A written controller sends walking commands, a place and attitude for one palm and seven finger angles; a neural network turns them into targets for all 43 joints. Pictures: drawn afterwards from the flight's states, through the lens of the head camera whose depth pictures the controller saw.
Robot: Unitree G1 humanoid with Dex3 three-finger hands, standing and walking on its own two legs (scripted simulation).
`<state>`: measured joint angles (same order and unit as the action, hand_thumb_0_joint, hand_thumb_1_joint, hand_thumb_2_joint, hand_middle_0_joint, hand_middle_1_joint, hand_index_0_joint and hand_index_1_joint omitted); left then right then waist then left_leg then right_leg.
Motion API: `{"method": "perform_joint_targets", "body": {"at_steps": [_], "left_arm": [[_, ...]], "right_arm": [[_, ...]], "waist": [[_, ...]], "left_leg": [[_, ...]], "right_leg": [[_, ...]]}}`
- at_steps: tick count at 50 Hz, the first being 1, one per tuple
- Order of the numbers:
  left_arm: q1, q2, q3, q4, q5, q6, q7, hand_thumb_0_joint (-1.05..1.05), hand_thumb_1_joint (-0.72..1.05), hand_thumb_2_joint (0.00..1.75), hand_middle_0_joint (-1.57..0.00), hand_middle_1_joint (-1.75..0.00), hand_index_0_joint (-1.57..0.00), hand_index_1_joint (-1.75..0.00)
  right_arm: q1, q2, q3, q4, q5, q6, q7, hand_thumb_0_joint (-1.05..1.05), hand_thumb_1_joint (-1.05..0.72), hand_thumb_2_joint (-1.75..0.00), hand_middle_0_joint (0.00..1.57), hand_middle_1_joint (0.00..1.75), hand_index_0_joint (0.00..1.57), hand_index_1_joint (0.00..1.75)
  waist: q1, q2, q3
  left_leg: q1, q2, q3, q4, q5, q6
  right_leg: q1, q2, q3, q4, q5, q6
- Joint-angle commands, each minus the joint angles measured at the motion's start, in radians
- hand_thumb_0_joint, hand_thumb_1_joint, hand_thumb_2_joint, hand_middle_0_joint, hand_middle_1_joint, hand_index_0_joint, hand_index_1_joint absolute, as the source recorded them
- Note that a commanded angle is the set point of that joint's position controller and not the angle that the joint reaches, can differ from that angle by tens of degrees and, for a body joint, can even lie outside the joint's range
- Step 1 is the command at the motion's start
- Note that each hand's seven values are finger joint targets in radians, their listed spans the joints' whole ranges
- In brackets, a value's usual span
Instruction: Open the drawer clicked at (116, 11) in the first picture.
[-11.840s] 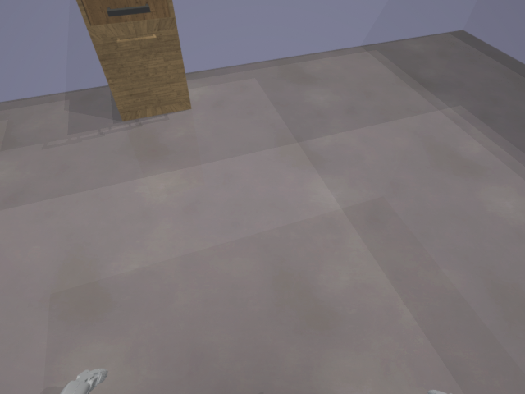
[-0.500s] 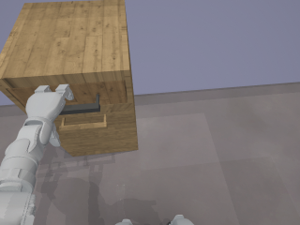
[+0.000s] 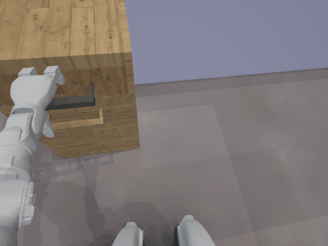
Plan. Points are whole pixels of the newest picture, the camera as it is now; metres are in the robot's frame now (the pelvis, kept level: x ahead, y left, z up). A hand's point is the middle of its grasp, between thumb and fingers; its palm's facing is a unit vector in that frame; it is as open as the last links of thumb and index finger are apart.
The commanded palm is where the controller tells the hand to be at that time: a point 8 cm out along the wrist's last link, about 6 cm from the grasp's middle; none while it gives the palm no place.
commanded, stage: move the hooked fingers above the handle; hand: left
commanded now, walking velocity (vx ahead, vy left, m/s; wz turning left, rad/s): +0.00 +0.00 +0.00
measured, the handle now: (59, 96) +0.52 +0.29 -0.06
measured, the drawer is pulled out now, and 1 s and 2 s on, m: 0.00 0.00 0.00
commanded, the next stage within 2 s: none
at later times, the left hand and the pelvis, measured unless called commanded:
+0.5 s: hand (41, 105) +0.46 +0.29 +0.00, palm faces -0.11 -0.01 -0.99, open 13.8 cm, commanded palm +0.46 +0.28 +0.05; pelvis +0.00 -0.01 +0.00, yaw +0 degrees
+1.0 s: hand (43, 106) +0.46 +0.29 -0.01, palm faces -0.19 -0.02 -0.98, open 13.7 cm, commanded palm +0.46 +0.28 +0.05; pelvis +0.00 -0.02 +0.00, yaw -1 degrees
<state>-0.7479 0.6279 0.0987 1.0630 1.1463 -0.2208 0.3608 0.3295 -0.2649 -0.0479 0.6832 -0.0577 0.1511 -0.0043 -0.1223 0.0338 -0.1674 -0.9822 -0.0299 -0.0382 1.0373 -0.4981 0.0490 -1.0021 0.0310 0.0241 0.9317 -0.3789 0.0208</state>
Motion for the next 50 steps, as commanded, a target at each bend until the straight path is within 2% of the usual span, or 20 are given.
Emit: {"method": "perform_joint_targets", "body": {"at_steps": [1, 4, 6, 8, 13, 17, 18, 21, 25, 28, 31, 32, 34, 38, 40, 41, 42, 45, 47, 50], "left_arm": [[-0.374, 0.349, 0.117, -0.152, -0.015, 0.056, 0.073, 0.0, -0.5, 0.3, -0.3, -1.2, -0.3, -1.2], [-0.358, 0.367, 0.122, -0.19, -0.02, 0.085, 0.054, 0.0, -0.5, 0.3, -0.3, -1.2, -0.3, -1.2], [-0.372, 0.344, 0.096, -0.215, -0.028, 0.095, 0.031, 0.0, -0.5, 0.3, -0.3, -1.2, -0.3, -1.2], [-0.353, 0.331, 0.091, -0.235, -0.045, 0.088, 0.005, 0.0, -0.5, 0.3, -0.3, -1.2, -0.3, -1.2], [-0.335, 0.315, 0.085, -0.257, -0.062, 0.032, -0.029, 0.0, -0.5, 0.3, -0.3, -1.2, -0.3, -1.2], [-0.265, 0.335, 0.108, -0.194, -0.05, 0.013, -0.013, 0.0, -0.5, 0.3, -0.3, -1.2, -0.3, -1.2], [-0.295, 0.317, 0.092, -0.208, -0.047, 0.007, -0.008, 0.0, -0.5, 0.3, -0.3, -1.2, -0.3, -1.2], [-0.254, 0.316, 0.093, -0.167, -0.038, 0.017, 0.005, 0.0, -0.5, 0.3, -0.3, -1.2, -0.3, -1.2], [-0.295, 0.291, 0.065, -0.17, -0.042, 0.015, 0.008, 0.0, -0.5, 0.3, -0.3, -1.2, -0.3, -1.2], [-0.401, 0.325, 0.07, -0.206, -0.038, -0.002, 0.015, 0.0, -0.5, 0.3, -0.3, -1.2, -0.3, -1.2], [-0.45, 0.378, 0.105, -0.27, -0.028, -0.026, 0.038, 0.0, -0.5, 0.3, -0.3, -1.2, -0.3, -1.2], [-0.452, 0.382, 0.107, -0.261, -0.026, -0.025, 0.045, 0.0, -0.5, 0.3, -0.3, -1.2, -0.3, -1.2], [-0.464, 0.401, 0.121, -0.253, -0.029, -0.013, 0.057, 0.0, -0.5, 0.3, -0.3, -1.2, -0.3, -1.2], [-0.37, 0.428, 0.142, -0.162, -0.04, 0.067, 0.048, 0.0, -0.5, 0.3, -0.3, -1.2, -0.3, -1.2], [-0.312, 0.391, 0.106, -0.127, -0.043, 0.106, 0.023, 0.0, -0.5, 0.3, -0.3, -1.2, -0.3, -1.2], [-0.312, 0.365, 0.084, -0.13, -0.049, 0.114, 0.006, 0.0, -0.5, 0.3, -0.3, -1.2, -0.3, -1.2], [-0.291, 0.383, 0.093, -0.119, -0.048, 0.116, -0.008, 0.0, -0.5, 0.3, -0.3, -1.2, -0.3, -1.2], [-0.315, 0.397, 0.099, -0.144, -0.064, 0.088, -0.043, 0.0, -0.5, 0.3, -0.3, -1.2, -0.3, -1.2], [-0.316, 0.386, 0.098, -0.177, -0.067, 0.039, -0.059, 0.0, -0.5, 0.3, -0.3, -1.2, -0.3, -1.2], [-0.343, 0.388, 0.117, -0.232, -0.055, -0.042, -0.049, 0.0, -0.5, 0.3, -0.3, -1.2, -0.3, -1.2]], "right_arm": [[0.15, -0.196, -0.056, -0.054, -0.007, 0.0, 0.001, 0.0, -0.9, -0.9, 0.2, 0.3, 0.2, 0.3], [0.16, -0.199, -0.053, -0.071, -0.001, 0.01, 0.003, 0.0, -0.9, -0.9, 0.2, 0.3, 0.2, 0.3], [0.163, -0.196, -0.054, -0.07, 0.003, 0.011, 0.001, 0.0, -0.9, -0.9, 0.2, 0.3, 0.2, 0.3], [0.168, -0.194, -0.056, -0.071, 0.005, 0.011, -0.005, 0.0, -0.9, -0.9, 0.2, 0.3, 0.2, 0.3], [0.159, -0.184, -0.055, -0.056, 0.009, 0.007, -0.023, 0.0, -0.9, -0.9, 0.2, 0.3, 0.2, 0.3], [0.144, -0.183, -0.048, -0.058, 0.009, 0.011, -0.024, 0.0, -0.9, -0.9, 0.2, 0.3, 0.2, 0.3], [0.14, -0.178, -0.048, -0.06, 0.009, 0.009, -0.022, 0.0, -0.9, -0.9, 0.2, 0.3, 0.2, 0.3], [0.14, -0.18, -0.05, -0.067, 0.01, 0.01, -0.014, 0.0, -0.9, -0.9, 0.2, 0.3, 0.2, 0.3], [0.139, -0.181, -0.054, -0.074, 0.013, 0.004, -0.015, 0.0, -0.9, -0.9, 0.2, 0.3, 0.2, 0.3], [0.135, -0.183, -0.054, -0.07, 0.014, -0.007, -0.027, 0.0, -0.9, -0.9, 0.2, 0.3, 0.2, 0.3], [0.139, -0.183, -0.057, -0.065, 0.007, -0.015, -0.034, 0.0, -0.9, -0.9, 0.2, 0.3, 0.2, 0.3], [0.135, -0.183, -0.057, -0.06, 0.007, -0.018, -0.034, 0.0, -0.9, -0.9, 0.2, 0.3, 0.2, 0.3], [0.14, -0.183, -0.054, -0.054, 0.005, -0.018, -0.034, 0.0, -0.9, -0.9, 0.2, 0.3, 0.2, 0.3], [0.14, -0.189, -0.039, -0.065, 0.008, -0.006, -0.019, 0.0, -0.9, -0.9, 0.2, 0.3, 0.2, 0.3], [0.147, -0.189, -0.035, -0.08, 0.015, 0.003, -0.012, 0.0, -0.9, -0.9, 0.2, 0.3, 0.2, 0.3], [0.152, -0.189, -0.035, -0.084, 0.018, 0.003, -0.012, 0.0, -0.9, -0.9, 0.2, 0.3, 0.2, 0.3], [0.158, -0.192, -0.033, -0.085, 0.022, 0.009, -0.014, 0.0, -0.9, -0.9, 0.2, 0.3, 0.2, 0.3], [0.152, -0.196, -0.031, -0.091, 0.027, 0.012, -0.027, 0.0, -0.9, -0.9, 0.2, 0.3, 0.2, 0.3], [0.147, -0.191, -0.035, -0.091, 0.026, 0.005, -0.036, 0.0, -0.9, -0.9, 0.2, 0.3, 0.2, 0.3], [0.143, -0.185, -0.044, -0.073, 0.016, -0.004, -0.047, 0.0, -0.9, -0.9, 0.2, 0.3, 0.2, 0.3]], "waist": [[0.019, 0.162, -0.489], [0.033, 0.179, -0.569], [0.022, 0.182, -0.562], [0.011, 0.134, -0.573], [0.001, 0.104, -0.485], [0.016, 0.076, -0.39], [0.013, 0.116, -0.4], [0.02, 0.1, -0.388], [-0.003, 0.082, -0.406], [-0.029, 0.074, -0.431], [-0.015, 0.148, -0.54], [-0.02, 0.154, -0.542], [-0.019, 0.166, -0.547], [0.018, 0.167, -0.535], [0.027, 0.153, -0.509], [0.016, 0.125, -0.508], [0.021, 0.085, -0.492], [0.006, 0.023, -0.458], [0.003, 0.027, -0.453], [-0.001, 0.085, -0.456]], "left_leg": [[0.363, 0.039, -0.011, -0.092, 0.619, -0.04], [0.414, 0.043, -0.012, -0.099, 0.693, -0.043], [0.443, 0.051, -0.015, -0.108, 0.699, -0.042], [0.452, 0.054, -0.013, -0.114, 0.704, -0.029], [0.39, 0.045, 0.009, -0.134, 0.589, -0.005], [0.305, 0.034, 0.023, -0.136, 0.52, -0.001], [0.309, 0.033, 0.025, -0.137, 0.528, -0.004], [0.294, 0.031, 0.029, -0.129, 0.518, -0.007], [0.278, 0.028, 0.032, -0.118, 0.48, -0.002], [0.256, 0.025, 0.026, -0.1, 0.433, 0.005], [0.31, 0.022, 0.017, -0.079, 0.477, -0.001], [0.319, 0.023, 0.017, -0.071, 0.493, -0.002], [0.326, 0.024, 0.014, -0.062, 0.523, -0.006], [0.304, 0.019, 0.026, -0.082, 0.562, -0.009], [0.305, 0.019, 0.037, -0.1, 0.563, -0.009], [0.3, 0.02, 0.042, -0.108, 0.551, -0.003], [0.278, 0.018, 0.042, -0.118, 0.528, 0.0], [0.235, 0.02, 0.045, -0.131, 0.455, 0.011], [0.223, 0.017, 0.048, -0.132, 0.416, 0.015], [0.262, 0.025, 0.033, -0.109, 0.444, 0.01]], "right_leg": [[0.178, 0.024, -0.074, -0.024, 0.271, -0.074], [0.237, 0.026, -0.076, -0.021, 0.326, -0.07], [0.239, 0.027, -0.081, -0.038, 0.322, -0.067], [0.275, 0.028, -0.076, -0.055, 0.345, -0.063], [0.295, 0.023, -0.061, -0.088, 0.331, -0.064], [0.283, 0.024, -0.059, -0.086, 0.303, -0.069], [0.276, 0.022, -0.058, -0.081, 0.307, -0.071], [0.267, 0.025, -0.06, -0.074, 0.301, -0.072], [0.267, 0.022, -0.055, -0.073, 0.296, -0.067], [0.251, 0.016, -0.046, -0.065, 0.271, -0.063], [0.241, 0.017, -0.046, -0.036, 0.276, -0.064], [0.229, 0.017, -0.046, -0.033, 0.281, -0.063], [0.22, 0.018, -0.051, -0.022, 0.294, -0.061], [0.28, 0.018, -0.058, -0.023, 0.349, -0.062], [0.31, 0.021, -0.061, -0.042, 0.368, -0.062], [0.334, 0.021, -0.058, -0.058, 0.381, -0.059], [0.358, 0.022, -0.057, -0.067, 0.378, -0.058], [0.38, 0.017, -0.043, -0.087, 0.361, -0.051], [0.385, 0.016, -0.032, -0.094, 0.335, -0.052], [0.294, 0.018, -0.037, -0.068, 0.296, -0.061]]}}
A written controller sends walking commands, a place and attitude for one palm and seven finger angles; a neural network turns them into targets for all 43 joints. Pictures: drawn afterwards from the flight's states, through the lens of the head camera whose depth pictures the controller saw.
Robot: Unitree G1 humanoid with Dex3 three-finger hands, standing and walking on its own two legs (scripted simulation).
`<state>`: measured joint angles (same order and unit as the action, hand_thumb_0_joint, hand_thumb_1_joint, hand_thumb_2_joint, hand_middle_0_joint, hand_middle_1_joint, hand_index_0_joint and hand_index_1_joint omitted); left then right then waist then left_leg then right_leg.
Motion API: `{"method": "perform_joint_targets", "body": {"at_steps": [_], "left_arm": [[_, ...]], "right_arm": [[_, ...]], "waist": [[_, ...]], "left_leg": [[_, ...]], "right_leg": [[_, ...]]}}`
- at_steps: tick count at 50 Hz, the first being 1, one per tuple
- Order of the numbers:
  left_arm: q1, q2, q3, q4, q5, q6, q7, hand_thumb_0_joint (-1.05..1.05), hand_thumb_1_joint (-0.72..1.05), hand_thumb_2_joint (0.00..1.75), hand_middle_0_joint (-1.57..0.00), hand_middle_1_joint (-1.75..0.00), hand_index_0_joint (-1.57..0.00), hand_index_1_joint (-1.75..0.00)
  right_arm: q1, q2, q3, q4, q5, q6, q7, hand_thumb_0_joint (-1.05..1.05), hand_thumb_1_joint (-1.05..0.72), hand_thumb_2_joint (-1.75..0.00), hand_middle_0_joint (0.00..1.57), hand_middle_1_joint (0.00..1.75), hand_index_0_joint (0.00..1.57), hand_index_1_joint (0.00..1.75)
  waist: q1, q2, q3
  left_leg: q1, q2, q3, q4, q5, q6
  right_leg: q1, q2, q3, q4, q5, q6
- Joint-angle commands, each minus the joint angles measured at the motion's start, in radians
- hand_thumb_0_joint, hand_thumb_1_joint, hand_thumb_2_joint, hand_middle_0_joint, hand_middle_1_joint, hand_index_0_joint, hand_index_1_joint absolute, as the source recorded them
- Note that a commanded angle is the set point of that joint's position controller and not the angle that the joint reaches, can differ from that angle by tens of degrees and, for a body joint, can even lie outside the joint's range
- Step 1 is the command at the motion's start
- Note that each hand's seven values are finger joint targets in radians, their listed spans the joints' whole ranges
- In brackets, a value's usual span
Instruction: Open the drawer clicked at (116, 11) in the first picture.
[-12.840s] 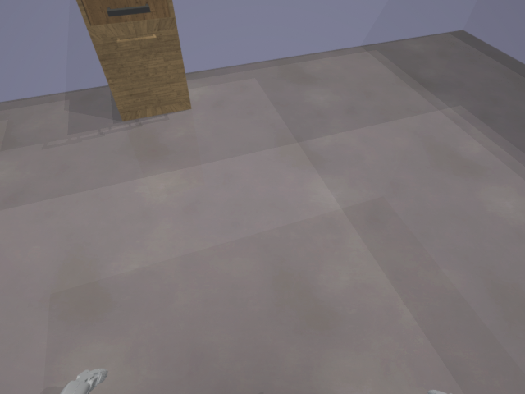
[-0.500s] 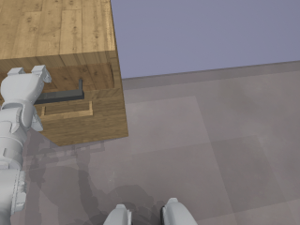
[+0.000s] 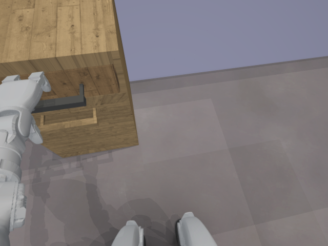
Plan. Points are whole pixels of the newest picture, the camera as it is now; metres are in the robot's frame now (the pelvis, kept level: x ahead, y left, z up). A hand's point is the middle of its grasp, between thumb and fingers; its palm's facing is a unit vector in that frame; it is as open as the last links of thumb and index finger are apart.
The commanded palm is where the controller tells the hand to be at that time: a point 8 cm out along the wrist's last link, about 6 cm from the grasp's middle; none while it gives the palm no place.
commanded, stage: move the hooked fingers above the handle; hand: left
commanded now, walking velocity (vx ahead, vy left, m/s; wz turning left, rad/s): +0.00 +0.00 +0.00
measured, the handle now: (49, 98) +0.52 +0.31 -0.07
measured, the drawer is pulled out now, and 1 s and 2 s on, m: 0.00 0.00 0.00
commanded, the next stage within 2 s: none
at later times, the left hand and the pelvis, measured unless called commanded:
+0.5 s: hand (32, 102) +0.47 +0.31 -0.01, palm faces -0.07 -0.04 -1.00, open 13.8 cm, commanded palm +0.46 +0.31 +0.04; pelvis +0.00 +0.01 -0.01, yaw +0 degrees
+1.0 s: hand (36, 103) +0.48 +0.31 -0.02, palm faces -0.03 -0.01 -1.00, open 13.8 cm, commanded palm +0.47 +0.31 +0.04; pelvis +0.00 +0.01 -0.01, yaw +0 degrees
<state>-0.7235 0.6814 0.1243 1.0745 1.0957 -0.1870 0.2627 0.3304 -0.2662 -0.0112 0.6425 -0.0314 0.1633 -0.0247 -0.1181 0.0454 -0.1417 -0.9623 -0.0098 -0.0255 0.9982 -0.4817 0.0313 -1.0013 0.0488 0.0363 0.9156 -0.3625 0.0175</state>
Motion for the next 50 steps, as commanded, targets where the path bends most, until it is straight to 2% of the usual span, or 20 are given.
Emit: {"method": "perform_joint_targets", "body": {"at_steps": [1, 5, 6, 8, 10, 12, 13, 18, 20, 25, 27, 29, 33, 37, 39, 43, 44, 45, 47, 50], "left_arm": [[-0.382, 0.319, 0.081, -0.247, 0.002, -0.09, 0.06, 0.0, -0.5, 0.3, -0.3, -1.2, -0.3, -1.2], [-0.347, 0.346, 0.122, -0.193, 0.006, -0.085, 0.116, 0.0, -0.5, 0.3, -0.3, -1.2, -0.3, -1.2], [-0.364, 0.318, 0.093, -0.169, 0.009, -0.068, 0.127, 0.0, -0.5, 0.3, -0.3, -1.2, -0.3, -1.2], [-0.379, 0.31, 0.085, -0.166, 0.016, -0.038, 0.143, 0.0, -0.5, 0.3, -0.3, -1.2, -0.3, -1.2], [-0.366, 0.324, 0.085, -0.151, 0.018, -0.001, 0.144, 0.0, -0.5, 0.3, -0.3, -1.2, -0.3, -1.2], [-0.411, 0.31, 0.061, -0.173, 0.016, 0.02, 0.135, 0.0, -0.5, 0.3, -0.3, -1.2, -0.3, -1.2], [-0.436, 0.291, 0.048, -0.189, 0.011, 0.021, 0.125, 0.0, -0.5, 0.3, -0.3, -1.2, -0.3, -1.2], [-0.47, 0.335, 0.083, -0.313, -0.007, -0.023, 0.091, 0.0, -0.5, 0.3, -0.3, -1.2, -0.3, -1.2], [-0.429, 0.333, 0.09, -0.27, -0.01, -0.027, 0.092, 0.0, -0.5, 0.3, -0.3, -1.2, -0.3, -1.2], [-0.337, 0.319, 0.082, -0.157, 0.004, 0.013, 0.108, 0.0, -0.5, 0.3, -0.3, -1.2, -0.3, -1.2], [-0.302, 0.306, 0.067, -0.11, 0.0, 0.036, 0.098, 0.0, -0.5, 0.3, -0.3, -1.2, -0.3, -1.2], [-0.3, 0.28, 0.041, -0.109, -0.002, 0.038, 0.077, 0.0, -0.5, 0.3, -0.3, -1.2, -0.3, -1.2], [-0.389, 0.25, 0.011, -0.195, -0.009, -0.024, 0.034, 0.0, -0.5, 0.3, -0.3, -1.2, -0.3, -1.2], [-0.466, 0.271, 0.047, -0.33, -0.008, -0.114, 0.059, 0.0, -0.5, 0.3, -0.3, -1.2, -0.3, -1.2], [-0.486, 0.304, 0.081, -0.34, -0.002, -0.123, 0.098, 0.0, -0.5, 0.3, -0.3, -1.2, -0.3, -1.2], [-0.436, 0.402, 0.169, -0.252, 0.006, -0.043, 0.176, 0.0, -0.5, 0.3, -0.3, -1.2, -0.3, -1.2], [-0.423, 0.39, 0.146, -0.218, 0.013, -0.008, 0.185, 0.0, -0.5, 0.3, -0.3, -1.2, -0.3, -1.2], [-0.374, 0.381, 0.14, -0.181, 0.009, 0.031, 0.185, 0.0, -0.5, 0.3, -0.3, -1.2, -0.3, -1.2], [-0.403, 0.41, 0.132, -0.165, 0.011, 0.082, 0.182, 0.0, -0.5, 0.3, -0.3, -1.2, -0.3, -1.2], [-0.446, 0.414, 0.111, -0.2, 0.002, 0.109, 0.154, 0.0, -0.5, 0.3, -0.3, -1.2, -0.3, -1.2]], "right_arm": [[0.142, -0.18, -0.082, -0.025, -0.011, -0.019, -0.027, 0.0, -0.9, -0.9, 0.2, 0.3, 0.2, 0.3], [0.142, -0.186, -0.083, -0.012, -0.018, -0.019, -0.015, 0.0, -0.9, -0.9, 0.2, 0.3, 0.2, 0.3], [0.143, -0.183, -0.081, -0.014, -0.017, -0.018, -0.011, 0.0, -0.9, -0.9, 0.2, 0.3, 0.2, 0.3], [0.146, -0.186, -0.083, -0.018, -0.017, -0.021, 0.0, 0.0, -0.9, -0.9, 0.2, 0.3, 0.2, 0.3], [0.157, -0.195, -0.082, -0.021, -0.015, -0.015, 0.006, 0.0, -0.9, -0.9, 0.2, 0.3, 0.2, 0.3], [0.162, -0.196, -0.083, -0.025, -0.013, -0.014, 0.006, 0.0, -0.9, -0.9, 0.2, 0.3, 0.2, 0.3], [0.166, -0.195, -0.086, -0.025, -0.014, -0.017, 0.005, 0.0, -0.9, -0.9, 0.2, 0.3, 0.2, 0.3], [0.165, -0.191, -0.089, -0.02, -0.016, -0.018, -0.01, 0.0, -0.9, -0.9, 0.2, 0.3, 0.2, 0.3], [0.156, -0.19, -0.083, -0.01, -0.014, -0.016, -0.01, 0.0, -0.9, -0.9, 0.2, 0.3, 0.2, 0.3], [0.144, -0.189, -0.071, -0.02, -0.012, -0.006, 0.002, 0.0, -0.9, -0.9, 0.2, 0.3, 0.2, 0.3], [0.149, -0.193, -0.069, -0.035, -0.008, -0.003, 0.007, 0.0, -0.9, -0.9, 0.2, 0.3, 0.2, 0.3], [0.154, -0.191, -0.07, -0.045, -0.003, -0.001, 0.005, 0.0, -0.9, -0.9, 0.2, 0.3, 0.2, 0.3], [0.161, -0.187, -0.081, -0.04, -0.003, -0.012, -0.008, 0.0, -0.9, -0.9, 0.2, 0.3, 0.2, 0.3], [0.163, -0.181, -0.098, -0.019, -0.018, -0.02, -0.023, 0.0, -0.9, -0.9, 0.2, 0.3, 0.2, 0.3], [0.163, -0.182, -0.099, -0.003, -0.024, -0.023, -0.022, 0.0, -0.9, -0.9, 0.2, 0.3, 0.2, 0.3], [0.149, -0.189, -0.078, -0.003, -0.032, -0.008, -0.002, 0.0, -0.9, -0.9, 0.2, 0.3, 0.2, 0.3], [0.153, -0.188, -0.074, -0.011, -0.028, -0.005, 0.005, 0.0, -0.9, -0.9, 0.2, 0.3, 0.2, 0.3], [0.153, -0.19, -0.069, -0.02, -0.025, 0.001, 0.013, 0.0, -0.9, -0.9, 0.2, 0.3, 0.2, 0.3], [0.151, -0.2, -0.063, -0.033, -0.015, 0.013, 0.016, 0.0, -0.9, -0.9, 0.2, 0.3, 0.2, 0.3], [0.156, -0.2, -0.062, -0.047, -0.005, 0.019, 0.01, 0.0, -0.9, -0.9, 0.2, 0.3, 0.2, 0.3]], "waist": [[-0.013, 0.084, -0.473], [0.004, 0.096, -0.454], [-0.007, 0.104, -0.434], [0.002, 0.148, -0.46], [0.009, 0.137, -0.499], [-0.009, 0.124, -0.526], [-0.02, 0.125, -0.546], [-0.009, 0.158, -0.629], [-0.009, 0.139, -0.536], [0.012, 0.126, -0.421], [0.011, 0.074, -0.392], [0.005, 0.074, -0.428], [-0.03, 0.064, -0.454], [-0.031, 0.151, -0.555], [-0.026, 0.194, -0.549], [0.017, 0.188, -0.548], [0.014, 0.191, -0.54], [0.032, 0.175, -0.527], [0.021, 0.129, -0.508], [0.013, 0.126, -0.58]], "left_leg": [[0.245, 0.008, 0.014, -0.064, 0.434, 0.025], [0.224, 0.009, 0.007, -0.044, 0.442, 0.015], [0.212, 0.007, 0.005, -0.045, 0.428, 0.013], [0.24, 0.007, 0.003, -0.048, 0.457, 0.006], [0.269, 0.007, 0.003, -0.046, 0.492, 0.003], [0.288, 0.01, 0.001, -0.049, 0.489, 0.005], [0.312, 0.014, -0.005, -0.049, 0.514, 0.006], [0.404, 0.019, -0.018, -0.055, 0.578, 0.003], [0.369, 0.021, -0.014, -0.059, 0.545, 0.005], [0.283, 0.012, 0.001, -0.079, 0.497, 0.004], [0.246, 0.008, 0.011, -0.089, 0.46, 0.012], [0.257, 0.008, 0.016, -0.09, 0.476, 0.014], [0.283, 0.017, 0.0, -0.074, 0.463, 0.018], [0.384, 0.026, -0.029, -0.034, 0.552, -0.001], [0.398, 0.03, -0.041, -0.019, 0.597, -0.018], [0.315, 0.015, -0.023, -0.009, 0.62, -0.015], [0.308, 0.012, -0.019, -0.012, 0.63, -0.017], [0.292, 0.009, -0.009, -0.023, 0.621, -0.014], [0.256, 0.004, 0.003, -0.046, 0.553, -0.001], [0.299, 0.002, 0.006, -0.067, 0.545, 0.007]], "right_leg": [[0.259, 0.002, -0.055, -0.044, 0.262, -0.06], [0.202, 0.004, -0.067, -0.017, 0.225, -0.064], [0.18, 0.003, -0.071, -0.017, 0.208, -0.064], [0.17, 0.001, -0.077, -0.009, 0.213, -0.066], [0.191, 0.004, -0.081, -0.007, 0.242, -0.065], [0.208, 0.004, -0.079, -0.018, 0.252, -0.06], [0.209, 0.003, -0.081, -0.017, 0.268, -0.06], [0.239, 0.005, -0.077, -0.026, 0.292, -0.061], [0.217, 0.005, -0.08, -0.038, 0.263, -0.06], [0.212, 0.007, -0.087, -0.042, 0.242, -0.067], [0.244, 0.009, -0.084, -0.056, 0.247, -0.064], [0.267, 0.008, -0.079, -0.054, 0.275, -0.063], [0.235, 0.006, -0.075, -0.054, 0.257, -0.061], [0.151, 0.009, -0.078, -0.016, 0.235, -0.066], [0.102, 0.01, -0.087, 0.003, 0.22, -0.069], [0.155, 0.006, -0.089, 0.033, 0.273, -0.068], [0.166, 0.006, -0.092, 0.033, 0.29, -0.066], [0.199, 0.008, -0.095, 0.027, 0.303, -0.067], [0.246, 0.008, -0.091, 0.0, 0.303, -0.061], [0.311, 0.006, -0.084, -0.02, 0.329, -0.055]]}}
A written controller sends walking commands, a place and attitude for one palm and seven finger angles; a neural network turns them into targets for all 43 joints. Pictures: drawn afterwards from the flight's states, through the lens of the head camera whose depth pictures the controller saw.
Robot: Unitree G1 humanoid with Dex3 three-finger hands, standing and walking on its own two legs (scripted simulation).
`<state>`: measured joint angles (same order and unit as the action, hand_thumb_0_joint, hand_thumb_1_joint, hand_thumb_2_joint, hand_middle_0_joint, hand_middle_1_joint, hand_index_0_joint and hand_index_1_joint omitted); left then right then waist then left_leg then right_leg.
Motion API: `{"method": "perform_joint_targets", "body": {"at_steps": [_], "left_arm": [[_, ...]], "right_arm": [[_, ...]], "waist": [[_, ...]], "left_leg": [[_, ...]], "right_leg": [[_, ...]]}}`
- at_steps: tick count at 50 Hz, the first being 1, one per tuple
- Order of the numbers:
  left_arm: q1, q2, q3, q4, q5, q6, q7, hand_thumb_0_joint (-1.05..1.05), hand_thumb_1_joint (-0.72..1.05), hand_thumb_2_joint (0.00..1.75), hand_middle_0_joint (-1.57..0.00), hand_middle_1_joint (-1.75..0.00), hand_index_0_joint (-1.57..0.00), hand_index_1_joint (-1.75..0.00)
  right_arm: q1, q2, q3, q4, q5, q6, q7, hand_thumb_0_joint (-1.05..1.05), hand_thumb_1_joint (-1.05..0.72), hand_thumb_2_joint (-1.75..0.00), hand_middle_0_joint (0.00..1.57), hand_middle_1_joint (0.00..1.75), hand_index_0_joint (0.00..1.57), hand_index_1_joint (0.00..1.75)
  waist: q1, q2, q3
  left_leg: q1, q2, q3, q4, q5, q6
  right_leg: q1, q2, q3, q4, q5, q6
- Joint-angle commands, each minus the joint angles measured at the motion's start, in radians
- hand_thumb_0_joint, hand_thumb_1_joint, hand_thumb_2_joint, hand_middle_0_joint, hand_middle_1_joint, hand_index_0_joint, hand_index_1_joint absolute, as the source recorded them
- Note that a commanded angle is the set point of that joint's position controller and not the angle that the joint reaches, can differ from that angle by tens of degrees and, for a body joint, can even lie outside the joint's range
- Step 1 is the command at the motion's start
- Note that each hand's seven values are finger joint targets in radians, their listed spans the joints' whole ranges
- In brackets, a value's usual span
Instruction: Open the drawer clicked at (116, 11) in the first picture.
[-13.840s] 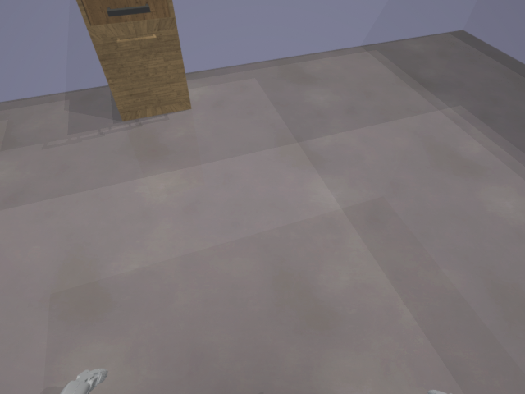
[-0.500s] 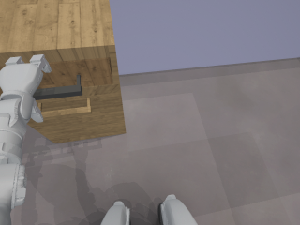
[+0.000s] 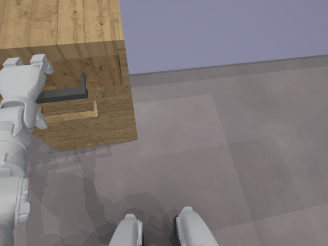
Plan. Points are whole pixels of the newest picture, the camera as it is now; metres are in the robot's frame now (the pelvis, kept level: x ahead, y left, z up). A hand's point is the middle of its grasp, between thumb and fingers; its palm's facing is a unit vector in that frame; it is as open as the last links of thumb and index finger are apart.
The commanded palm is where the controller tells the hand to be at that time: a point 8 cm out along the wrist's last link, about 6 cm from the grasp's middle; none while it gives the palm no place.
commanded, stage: move the hooked fingers above the handle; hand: left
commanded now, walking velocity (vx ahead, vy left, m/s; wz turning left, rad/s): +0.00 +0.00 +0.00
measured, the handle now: (49, 89) +0.52 +0.29 -0.05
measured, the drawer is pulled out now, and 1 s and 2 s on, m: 0.00 0.00 0.00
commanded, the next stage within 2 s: lower the fingers behind the handle in 1.62 s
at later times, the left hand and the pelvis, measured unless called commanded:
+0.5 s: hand (37, 94) +0.48 +0.30 -0.01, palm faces -0.01 -0.03 -1.00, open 13.8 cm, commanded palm +0.47 +0.30 +0.06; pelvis -0.01 +0.00 -0.01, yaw +0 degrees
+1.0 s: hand (39, 96) +0.48 +0.29 -0.01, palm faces -0.07 -0.07 -1.00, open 13.8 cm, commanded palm +0.47 +0.30 +0.05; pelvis +0.00 +0.00 +0.00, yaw -1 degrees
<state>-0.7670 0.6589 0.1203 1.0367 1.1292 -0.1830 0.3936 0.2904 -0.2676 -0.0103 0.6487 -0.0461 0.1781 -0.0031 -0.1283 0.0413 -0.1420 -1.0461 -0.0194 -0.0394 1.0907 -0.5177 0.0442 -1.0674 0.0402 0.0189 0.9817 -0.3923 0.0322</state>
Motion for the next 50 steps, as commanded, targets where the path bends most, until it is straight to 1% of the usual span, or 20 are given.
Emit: {"method": "perform_joint_targets", "body": {"at_steps": [1, 3, 7, 9, 12, 14, 15, 16, 18, 22, 24, 29, 31, 34, 38, 40, 43, 48, 49, 50], "left_arm": [[-0.375, 0.455, 0.13, -0.156, -0.037, 0.105, 0.006, 0.0, -0.5, 0.3, -0.3, -1.2, -0.3, -1.2], [-0.381, 0.4, 0.085, -0.157, -0.053, 0.084, -0.044, 0.0, -0.5, 0.3, -0.3, -1.2, -0.3, -1.2], [-0.34, 0.306, 0.006, -0.102, -0.058, 0.009, -0.139, 0.0, -0.5, 0.3, -0.3, -1.2, -0.3, -1.2], [-0.347, 0.244, -0.032, -0.129, -0.058, -0.047, -0.161, 0.0, -0.5, 0.3, -0.3, -1.2, -0.3, -1.2], [-0.337, 0.254, 0.001, -0.151, -0.061, -0.107, -0.151, 0.0, -0.5, 0.3, -0.3, -1.2, -0.3, -1.2], [-0.372, 0.289, 0.036, -0.175, -0.054, -0.132, -0.12, 0.0, -0.5, 0.3, -0.3, -1.2, -0.3, -1.2], [-0.361, 0.337, 0.083, -0.181, -0.046, -0.134, -0.095, 0.0, -0.5, 0.3, -0.3, -1.2, -0.3, -1.2], [-0.368, 0.344, 0.09, -0.187, -0.04, -0.131, -0.067, 0.0, -0.5, 0.3, -0.3, -1.2, -0.3, -1.2], [-0.381, 0.428, 0.162, -0.203, -0.029, -0.113, -0.013, 0.0, -0.5, 0.3, -0.3, -1.2, -0.3, -1.2], [-0.376, 0.496, 0.197, -0.211, -0.008, -0.033, 0.061, 0.0, -0.5, 0.3, -0.3, -1.2, -0.3, -1.2], [-0.352, 0.48, 0.18, -0.204, -0.015, 0.015, 0.055, 0.0, -0.5, 0.3, -0.3, -1.2, -0.3, -1.2], [-0.36, 0.475, 0.15, -0.196, -0.055, 0.074, -0.008, 0.0, -0.5, 0.3, -0.3, -1.2, -0.3, -1.2], [-0.378, 0.434, 0.104, -0.179, -0.057, 0.066, -0.051, 0.0, -0.5, 0.3, -0.3, -1.2, -0.3, -1.2], [-0.37, 0.283, -0.01, -0.146, -0.058, 0.02, -0.117, 0.0, -0.5, 0.3, -0.3, -1.2, -0.3, -1.2], [-0.34, 0.215, -0.035, -0.132, -0.075, -0.06, -0.169, 0.0, -0.5, 0.3, -0.3, -1.2, -0.3, -1.2], [-0.318, 0.227, -0.01, -0.139, -0.071, -0.093, -0.161, 0.0, -0.5, 0.3, -0.3, -1.2, -0.3, -1.2], [-0.329, 0.318, 0.081, -0.171, -0.049, -0.118, -0.104, 0.0, -0.5, 0.3, -0.3, -1.2, -0.3, -1.2], [-0.343, 0.483, 0.208, -0.208, -0.015, -0.074, 0.035, 0.0, -0.5, 0.3, -0.3, -1.2, -0.3, -1.2], [-0.362, 0.507, 0.213, -0.22, -0.003, -0.058, 0.054, 0.0, -0.5, 0.3, -0.3, -1.2, -0.3, -1.2], [-0.357, 0.488, 0.196, -0.219, -0.004, -0.037, 0.064, 0.0, -0.5, 0.3, -0.3, -1.2, -0.3, -1.2]], "right_arm": [[0.194, -0.2, -0.062, -0.053, 0.012, 0.004, -0.014, 0.0, -0.9, -0.9, 0.2, 0.3, 0.2, 0.3], [0.195, -0.193, -0.064, -0.058, 0.016, -0.002, -0.026, 0.0, -0.9, -0.9, 0.2, 0.3, 0.2, 0.3], [0.198, -0.187, -0.065, -0.041, 0.024, -0.022, -0.047, 0.0, -0.9, -0.9, 0.2, 0.3, 0.2, 0.3], [0.198, -0.177, -0.073, -0.036, 0.021, -0.032, -0.054, 0.0, -0.9, -0.9, 0.2, 0.3, 0.2, 0.3], [0.196, -0.173, -0.077, -0.029, 0.013, -0.037, -0.056, 0.0, -0.9, -0.9, 0.2, 0.3, 0.2, 0.3], [0.197, -0.175, -0.08, -0.026, 0.007, -0.039, -0.055, 0.0, -0.9, -0.9, 0.2, 0.3, 0.2, 0.3], [0.195, -0.179, -0.08, -0.023, 0.002, -0.036, -0.052, 0.0, -0.9, -0.9, 0.2, 0.3, 0.2, 0.3], [0.192, -0.179, -0.08, -0.027, -0.002, -0.035, -0.049, 0.0, -0.9, -0.9, 0.2, 0.3, 0.2, 0.3], [0.186, -0.188, -0.077, -0.028, -0.01, -0.031, -0.04, 0.0, -0.9, -0.9, 0.2, 0.3, 0.2, 0.3], [0.177, -0.194, -0.068, -0.044, -0.01, -0.018, -0.02, 0.0, -0.9, -0.9, 0.2, 0.3, 0.2, 0.3], [0.187, -0.199, -0.069, -0.048, -0.005, -0.013, -0.012, 0.0, -0.9, -0.9, 0.2, 0.3, 0.2, 0.3], [0.2, -0.203, -0.064, -0.049, 0.014, -0.003, -0.02, 0.0, -0.9, -0.9, 0.2, 0.3, 0.2, 0.3], [0.197, -0.2, -0.064, -0.042, 0.019, -0.009, -0.031, 0.0, -0.9, -0.9, 0.2, 0.3, 0.2, 0.3], [0.204, -0.185, -0.073, -0.029, 0.023, -0.026, -0.044, 0.0, -0.9, -0.9, 0.2, 0.3, 0.2, 0.3], [0.205, -0.172, -0.077, -0.018, 0.019, -0.037, -0.053, 0.0, -0.9, -0.9, 0.2, 0.3, 0.2, 0.3], [0.203, -0.169, -0.079, -0.02, 0.016, -0.035, -0.052, 0.0, -0.9, -0.9, 0.2, 0.3, 0.2, 0.3], [0.195, -0.175, -0.079, -0.023, 0.002, -0.029, -0.044, 0.0, -0.9, -0.9, 0.2, 0.3, 0.2, 0.3], [0.165, -0.189, -0.068, -0.05, -0.013, -0.016, -0.025, 0.0, -0.9, -0.9, 0.2, 0.3, 0.2, 0.3], [0.168, -0.192, -0.068, -0.054, -0.012, -0.012, -0.024, 0.0, -0.9, -0.9, 0.2, 0.3, 0.2, 0.3], [0.166, -0.192, -0.068, -0.057, -0.01, -0.011, -0.019, 0.0, -0.9, -0.9, 0.2, 0.3, 0.2, 0.3]], "waist": [[0.027, 0.103, -0.585], [0.003, 0.081, -0.576], [-0.035, 0.03, -0.428], [-0.041, 0.072, -0.41], [-0.027, 0.1, -0.406], [-0.023, 0.124, -0.423], [-0.003, 0.141, -0.436], [-0.002, 0.15, -0.466], [0.022, 0.169, -0.497], [0.048, 0.194, -0.583], [0.049, 0.198, -0.633], [0.03, 0.117, -0.63], [0.002, 0.085, -0.568], [-0.04, 0.078, -0.474], [-0.042, 0.063, -0.386], [-0.024, 0.088, -0.383], [0.011, 0.141, -0.414], [0.053, 0.141, -0.517], [0.05, 0.16, -0.553], [0.052, 0.179, -0.575]], "left_leg": [[0.383, 0.012, 0.025, -0.165, 0.57, -0.001], [0.388, 0.016, 0.024, -0.174, 0.547, 0.007], [0.321, 0.019, 0.029, -0.178, 0.408, 0.018], [0.352, 0.022, 0.02, -0.172, 0.416, 0.013], [0.339, 0.023, 0.012, -0.147, 0.422, 0.006], [0.336, 0.026, 0.003, -0.129, 0.452, 0.0], [0.332, 0.025, -0.001, -0.12, 0.476, -0.006], [0.332, 0.023, 0.001, -0.11, 0.492, -0.007], [0.318, 0.021, 0.001, -0.096, 0.538, -0.012], [0.324, 0.013, 0.012, -0.09, 0.582, -0.015], [0.383, 0.017, 0.009, -0.099, 0.633, -0.02], [0.387, 0.014, 0.02, -0.15, 0.568, 0.0], [0.37, 0.018, 0.024, -0.166, 0.511, 0.008], [0.398, 0.025, 0.016, -0.175, 0.471, 0.01], [0.37, 0.028, 0.011, -0.167, 0.443, 0.009], [0.364, 0.026, 0.009, -0.154, 0.469, 0.001], [0.35, 0.026, 0.004, -0.134, 0.521, -0.009], [0.279, 0.013, 0.013, -0.096, 0.543, -0.006], [0.296, 0.013, 0.01, -0.095, 0.565, -0.01], [0.315, 0.012, 0.014, -0.093, 0.572, -0.011]], "right_leg": [[0.404, 0.013, -0.061, -0.096, 0.367, -0.067], [0.42, 0.012, -0.053, -0.116, 0.368, -0.064], [0.35, 0.014, -0.046, -0.153, 0.265, -0.063], [0.283, 0.015, -0.05, -0.149, 0.233, -0.071], [0.223, 0.018, -0.054, -0.12, 0.2, -0.081], [0.188, 0.019, -0.058, -0.092, 0.2, -0.084], [0.18, 0.019, -0.061, -0.073, 0.204, -0.088], [0.18, 0.02, -0.06, -0.062, 0.214, -0.087], [0.197, 0.017, -0.061, -0.034, 0.249, -0.086], [0.269, 0.016, -0.063, -0.012, 0.31, -0.08], [0.294, 0.017, -0.069, -0.017, 0.348, -0.076], [0.399, 0.014, -0.059, -0.082, 0.366, -0.063], [0.394, 0.012, -0.054, -0.112, 0.338, -0.059], [0.309, 0.015, -0.057, -0.147, 0.273, -0.063], [0.248, 0.016, -0.057, -0.148, 0.228, -0.075], [0.222, 0.019, -0.059, -0.127, 0.226, -0.082], [0.195, 0.02, -0.064, -0.082, 0.235, -0.091], [0.265, 0.018, -0.056, -0.021, 0.292, -0.084], [0.271, 0.017, -0.057, -0.01, 0.307, -0.08], [0.277, 0.017, -0.06, -0.011, 0.312, -0.079]]}}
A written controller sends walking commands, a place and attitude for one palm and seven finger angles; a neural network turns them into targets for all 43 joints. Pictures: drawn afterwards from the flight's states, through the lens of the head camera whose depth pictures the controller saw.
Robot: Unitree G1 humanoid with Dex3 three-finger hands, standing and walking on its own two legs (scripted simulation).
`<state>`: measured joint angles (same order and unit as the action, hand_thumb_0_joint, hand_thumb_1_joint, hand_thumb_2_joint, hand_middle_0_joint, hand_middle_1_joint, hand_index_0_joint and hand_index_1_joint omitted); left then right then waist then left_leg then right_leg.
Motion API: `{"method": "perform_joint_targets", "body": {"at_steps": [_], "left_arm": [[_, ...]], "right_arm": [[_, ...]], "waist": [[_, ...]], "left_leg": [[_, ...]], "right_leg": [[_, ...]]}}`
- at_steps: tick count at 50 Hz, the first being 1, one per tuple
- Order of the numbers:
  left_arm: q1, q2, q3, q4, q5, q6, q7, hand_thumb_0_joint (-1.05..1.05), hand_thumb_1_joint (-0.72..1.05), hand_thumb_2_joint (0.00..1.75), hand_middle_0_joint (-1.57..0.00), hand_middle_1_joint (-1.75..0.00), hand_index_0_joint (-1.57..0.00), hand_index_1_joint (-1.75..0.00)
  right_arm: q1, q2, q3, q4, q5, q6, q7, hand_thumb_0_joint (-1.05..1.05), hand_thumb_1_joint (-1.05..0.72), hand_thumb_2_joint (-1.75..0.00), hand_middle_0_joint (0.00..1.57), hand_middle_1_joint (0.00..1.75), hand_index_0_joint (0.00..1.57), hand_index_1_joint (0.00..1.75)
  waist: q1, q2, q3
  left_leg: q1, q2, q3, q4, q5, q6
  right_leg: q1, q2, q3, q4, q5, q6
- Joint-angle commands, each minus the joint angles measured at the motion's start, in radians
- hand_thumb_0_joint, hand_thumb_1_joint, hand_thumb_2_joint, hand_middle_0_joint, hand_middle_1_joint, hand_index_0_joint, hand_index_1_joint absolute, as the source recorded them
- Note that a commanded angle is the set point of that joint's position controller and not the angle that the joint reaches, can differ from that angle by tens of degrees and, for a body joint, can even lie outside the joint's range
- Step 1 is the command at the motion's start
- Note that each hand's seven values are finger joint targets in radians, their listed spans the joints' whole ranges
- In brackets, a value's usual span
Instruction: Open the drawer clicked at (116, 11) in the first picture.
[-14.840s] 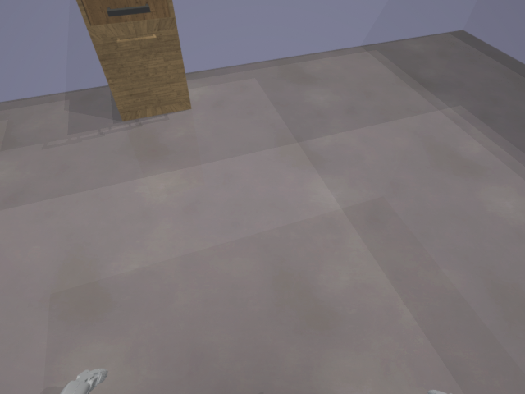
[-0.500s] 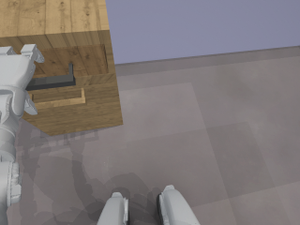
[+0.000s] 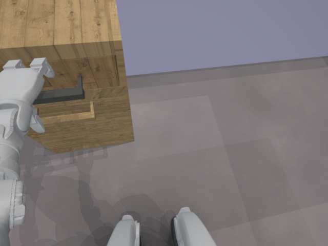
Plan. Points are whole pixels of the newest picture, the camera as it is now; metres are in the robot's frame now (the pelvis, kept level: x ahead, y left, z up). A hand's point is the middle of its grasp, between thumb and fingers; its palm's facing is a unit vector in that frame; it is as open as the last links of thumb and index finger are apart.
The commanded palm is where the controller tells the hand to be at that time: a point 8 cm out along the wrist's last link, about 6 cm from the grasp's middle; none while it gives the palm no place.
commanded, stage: move the hooked fingers above the handle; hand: left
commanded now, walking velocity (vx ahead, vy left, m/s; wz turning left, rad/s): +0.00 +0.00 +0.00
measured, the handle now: (45, 89) +0.52 +0.30 -0.05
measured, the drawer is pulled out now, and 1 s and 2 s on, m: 0.00 0.00 0.00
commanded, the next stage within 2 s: lower the fingers behind the handle in 0.62 s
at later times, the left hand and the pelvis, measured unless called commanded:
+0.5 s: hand (34, 96) +0.47 +0.30 -0.01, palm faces -0.10 -0.09 -0.99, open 13.8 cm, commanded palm +0.47 +0.30 +0.06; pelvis +0.00 +0.00 +0.01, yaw +0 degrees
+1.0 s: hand (30, 103) +0.46 +0.31 -0.01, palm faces -0.16 -0.07 -0.99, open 13.8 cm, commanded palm +0.46 +0.30 +0.04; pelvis +0.00 +0.00 +0.00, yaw +1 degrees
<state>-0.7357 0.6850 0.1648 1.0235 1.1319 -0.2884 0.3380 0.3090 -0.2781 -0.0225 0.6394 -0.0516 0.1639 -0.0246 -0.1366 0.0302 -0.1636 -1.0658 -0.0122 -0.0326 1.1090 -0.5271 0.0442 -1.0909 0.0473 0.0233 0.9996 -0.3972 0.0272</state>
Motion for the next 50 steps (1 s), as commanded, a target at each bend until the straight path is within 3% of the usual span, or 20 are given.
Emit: {"method": "perform_joint_targets", "body": {"at_steps": [1, 4, 6, 11, 13, 14, 15, 18, 21, 24, 25, 27, 29, 34, 36, 38, 40, 43, 45, 50], "left_arm": [[-0.39, 0.463, 0.146, -0.196, -0.009, 0.09, 0.122, 0.0, -0.5, 0.3, -0.3, -1.2, -0.3, -1.2], [-0.396, 0.481, 0.141, -0.208, -0.026, 0.133, 0.091, 0.0, -0.5, 0.3, -0.3, -1.2, -0.3, -1.2], [-0.377, 0.453, 0.124, -0.216, -0.055, 0.147, 0.059, 0.0, -0.5, 0.3, -0.3, -1.2, -0.3, -1.2], [-0.356, 0.318, 0.01, -0.173, -0.076, 0.121, -0.048, 0.0, -0.5, 0.3, -0.3, -1.2, -0.3, -1.2], [-0.365, 0.219, -0.063, -0.156, -0.077, 0.09, -0.083, 0.0, -0.5, 0.3, -0.3, -1.2, -0.3, -1.2], [-0.378, 0.222, -0.064, -0.17, -0.067, 0.068, -0.091, 0.0, -0.5, 0.3, -0.3, -1.2, -0.3, -1.2], [-0.355, 0.178, -0.087, -0.146, -0.073, 0.057, -0.1, 0.0, -0.5, 0.3, -0.3, -1.2, -0.3, -1.2], [-0.377, 0.217, -0.036, -0.163, -0.071, 0.006, -0.088, 0.0, -0.5, 0.3, -0.3, -1.2, -0.3, -1.2], [-0.351, 0.297, 0.045, -0.156, -0.052, -0.008, -0.03, 0.0, -0.5, 0.3, -0.3, -1.2, -0.3, -1.2], [-0.366, 0.422, 0.136, -0.198, -0.024, 0.015, 0.05, 0.0, -0.5, 0.3, -0.3, -1.2, -0.3, -1.2], [-0.367, 0.403, 0.123, -0.197, -0.017, 0.031, 0.074, 0.0, -0.5, 0.3, -0.3, -1.2, -0.3, -1.2], [-0.343, 0.437, 0.152, -0.215, -0.01, 0.065, 0.104, 0.0, -0.5, 0.3, -0.3, -1.2, -0.3, -1.2], [-0.32, 0.451, 0.157, -0.208, -0.024, 0.103, 0.105, 0.0, -0.5, 0.3, -0.3, -1.2, -0.3, -1.2], [-0.39, 0.413, 0.097, -0.235, -0.051, 0.15, 0.054, 0.0, -0.5, 0.3, -0.3, -1.2, -0.3, -1.2], [-0.362, 0.335, 0.038, -0.219, -0.067, 0.143, 0.006, 0.0, -0.5, 0.3, -0.3, -1.2, -0.3, -1.2], [-0.361, 0.235, -0.038, -0.183, -0.075, 0.117, -0.045, 0.0, -0.5, 0.3, -0.3, -1.2, -0.3, -1.2], [-0.33, 0.212, -0.064, -0.105, -0.073, 0.093, -0.087, 0.0, -0.5, 0.3, -0.3, -1.2, -0.3, -1.2], [-0.352, 0.232, -0.048, -0.108, -0.057, 0.034, -0.107, 0.0, -0.5, 0.3, -0.3, -1.2, -0.3, -1.2], [-0.343, 0.237, -0.027, -0.137, -0.046, -0.006, -0.088, 0.0, -0.5, 0.3, -0.3, -1.2, -0.3, -1.2], [-0.323, 0.337, 0.092, -0.179, -0.031, -0.03, 0.03, 0.0, -0.5, 0.3, -0.3, -1.2, -0.3, -1.2]], "right_arm": [[0.148, -0.185, -0.055, -0.045, -0.001, 0.003, 0.006, 0.0, -0.9, -0.9, 0.2, 0.3, 0.2, 0.3], [0.174, -0.195, -0.06, -0.045, 0.008, 0.008, 0.005, 0.0, -0.9, -0.9, 0.2, 0.3, 0.2, 0.3], [0.184, -0.193, -0.063, -0.042, 0.014, 0.01, 0.003, 0.0, -0.9, -0.9, 0.2, 0.3, 0.2, 0.3], [0.187, -0.182, -0.063, -0.02, 0.024, 0.003, -0.016, 0.0, -0.9, -0.9, 0.2, 0.3, 0.2, 0.3], [0.184, -0.169, -0.065, -0.013, 0.026, -0.005, -0.021, 0.0, -0.9, -0.9, 0.2, 0.3, 0.2, 0.3], [0.186, -0.17, -0.067, -0.004, 0.023, -0.006, -0.025, 0.0, -0.9, -0.9, 0.2, 0.3, 0.2, 0.3], [0.186, -0.164, -0.069, -0.003, 0.022, -0.009, -0.024, 0.0, -0.9, -0.9, 0.2, 0.3, 0.2, 0.3], [0.186, -0.161, -0.071, -0.002, 0.016, -0.009, -0.028, 0.0, -0.9, -0.9, 0.2, 0.3, 0.2, 0.3], [0.176, -0.167, -0.068, -0.015, 0.006, -0.008, -0.019, 0.0, -0.9, -0.9, 0.2, 0.3, 0.2, 0.3], [0.162, -0.175, -0.059, -0.033, -0.005, 0.004, -0.005, 0.0, -0.9, -0.9, 0.2, 0.3, 0.2, 0.3], [0.159, -0.171, -0.06, -0.038, -0.006, 0.005, 0.0, 0.0, -0.9, -0.9, 0.2, 0.3, 0.2, 0.3], [0.152, -0.179, -0.059, -0.046, -0.008, 0.009, 0.011, 0.0, -0.9, -0.9, 0.2, 0.3, 0.2, 0.3], [0.162, -0.186, -0.058, -0.053, 0.0, 0.017, 0.016, 0.0, -0.9, -0.9, 0.2, 0.3, 0.2, 0.3], [0.182, -0.193, -0.065, -0.039, 0.015, 0.012, 0.006, 0.0, -0.9, -0.9, 0.2, 0.3, 0.2, 0.3], [0.189, -0.185, -0.071, -0.029, 0.019, 0.007, -0.002, 0.0, -0.9, -0.9, 0.2, 0.3, 0.2, 0.3], [0.19, -0.174, -0.073, -0.015, 0.021, -0.002, -0.012, 0.0, -0.9, -0.9, 0.2, 0.3, 0.2, 0.3], [0.188, -0.174, -0.067, 0.001, 0.024, -0.002, -0.021, 0.0, -0.9, -0.9, 0.2, 0.3, 0.2, 0.3], [0.176, -0.168, -0.061, -0.006, 0.023, -0.002, -0.03, 0.0, -0.9, -0.9, 0.2, 0.3, 0.2, 0.3], [0.171, -0.162, -0.065, -0.012, 0.014, -0.006, -0.028, 0.0, -0.9, -0.9, 0.2, 0.3, 0.2, 0.3], [0.152, -0.167, -0.067, -0.028, -0.007, -0.004, -0.012, 0.0, -0.9, -0.9, 0.2, 0.3, 0.2, 0.3]], "waist": [[0.056, 0.189, -0.557], [0.051, 0.177, -0.634], [0.044, 0.15, -0.654], [-0.002, 0.092, -0.513], [-0.024, 0.103, -0.43], [-0.025, 0.116, -0.411], [-0.026, 0.114, -0.378], [-0.019, 0.113, -0.371], [0.017, 0.136, -0.397], [0.059, 0.206, -0.483], [0.056, 0.2, -0.495], [0.073, 0.211, -0.542], [0.076, 0.168, -0.579], [0.036, 0.155, -0.615], [0.015, 0.125, -0.594], [-0.016, 0.112, -0.512], [-0.029, 0.061, -0.379], [-0.019, 0.089, -0.325], [-0.001, 0.151, -0.352], [0.04, 0.182, -0.459]], "left_leg": [[0.342, 0.006, 0.011, -0.114, 0.588, -0.011], [0.412, 0.01, 0.006, -0.129, 0.638, -0.013], [0.445, 0.013, 0.008, -0.143, 0.647, -0.008], [0.437, 0.021, 0.008, -0.18, 0.559, 0.004], [0.434, 0.023, 0.004, -0.187, 0.529, 0.004], [0.448, 0.027, -0.004, -0.186, 0.534, -0.001], [0.433, 0.024, -0.002, -0.182, 0.508, -0.001], [0.407, 0.024, -0.011, -0.166, 0.527, -0.005], [0.375, 0.02, -0.009, -0.147, 0.537, -0.011], [0.362, 0.011, -0.005, -0.129, 0.605, -0.021], [0.368, 0.012, -0.006, -0.12, 0.628, -0.022], [0.389, 0.013, 0.0, -0.116, 0.666, -0.025], [0.394, 0.012, 0.002, -0.125, 0.669, -0.02], [0.471, 0.019, -0.003, -0.161, 0.647, -0.012], [0.495, 0.023, -0.005, -0.174, 0.629, -0.008], [0.485, 0.028, -0.007, -0.179, 0.597, -0.003], [0.409, 0.026, -0.004, -0.179, 0.502, 0.002], [0.353, 0.019, -0.005, -0.171, 0.443, 0.003], [0.378, 0.02, -0.013, -0.147, 0.484, -0.009], [0.343, 0.019, -0.017, -0.086, 0.575, -0.022]], "right_leg": [[0.31, 0.01, -0.064, -0.035, 0.329, -0.071], [0.363, 0.008, -0.067, -0.049, 0.377, -0.064], [0.399, 0.01, -0.065, -0.077, 0.399, -0.059], [0.367, 0.01, -0.063, -0.142, 0.337, -0.057], [0.313, 0.011, -0.064, -0.161, 0.294, -0.064], [0.275, 0.013, -0.068, -0.156, 0.271, -0.067], [0.256, 0.015, -0.07, -0.159, 0.245, -0.07], [0.228, 0.015, -0.07, -0.136, 0.245, -0.079], [0.211, 0.018, -0.073, -0.096, 0.232, -0.084], [0.254, 0.016, -0.07, -0.048, 0.289, -0.085], [0.256, 0.016, -0.075, -0.04, 0.305, -0.084], [0.289, 0.015, -0.075, -0.031, 0.342, -0.08], [0.343, 0.015, -0.074, -0.039, 0.371, -0.072], [0.377, 0.012, -0.072, -0.089, 0.373, -0.061], [0.376, 0.014, -0.071, -0.121, 0.354, -0.059], [0.322, 0.012, -0.071, -0.143, 0.316, -0.061], [0.272, 0.014, -0.071, -0.154, 0.257, -0.063], [0.221, 0.014, -0.066, -0.14, 0.204, -0.076], [0.166, 0.017, -0.073, -0.106, 0.191, -0.085], [0.16, 0.019, -0.076, -0.019, 0.239, -0.086]]}}
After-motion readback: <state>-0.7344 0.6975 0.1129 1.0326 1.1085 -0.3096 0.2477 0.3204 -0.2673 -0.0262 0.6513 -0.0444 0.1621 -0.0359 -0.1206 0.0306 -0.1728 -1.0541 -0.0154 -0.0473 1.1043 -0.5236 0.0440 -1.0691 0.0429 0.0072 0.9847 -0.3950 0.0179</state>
